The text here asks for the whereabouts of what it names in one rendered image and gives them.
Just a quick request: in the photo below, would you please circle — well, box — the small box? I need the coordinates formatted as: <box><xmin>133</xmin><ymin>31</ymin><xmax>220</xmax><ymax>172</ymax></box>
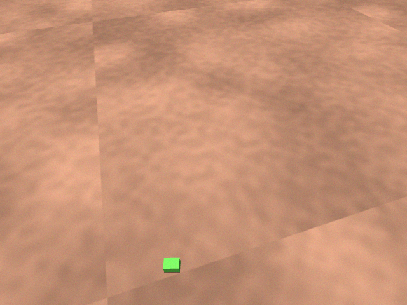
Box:
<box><xmin>163</xmin><ymin>258</ymin><xmax>181</xmax><ymax>272</ymax></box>

